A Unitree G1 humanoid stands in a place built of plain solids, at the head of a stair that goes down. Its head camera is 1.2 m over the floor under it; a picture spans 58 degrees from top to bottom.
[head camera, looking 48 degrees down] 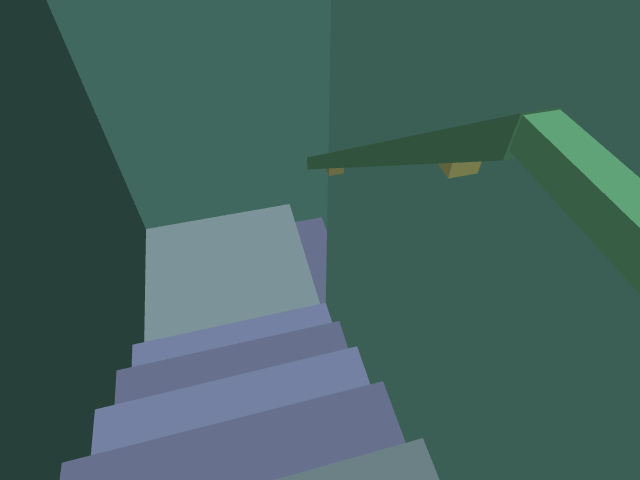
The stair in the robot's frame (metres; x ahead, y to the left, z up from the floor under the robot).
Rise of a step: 0.19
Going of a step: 0.24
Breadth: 1.00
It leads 14 degrees to the left of straight ahead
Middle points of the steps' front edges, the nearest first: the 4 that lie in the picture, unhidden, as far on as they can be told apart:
0.49 0.27 -0.18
0.72 0.33 -0.38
0.96 0.39 -0.57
1.18 0.45 -0.76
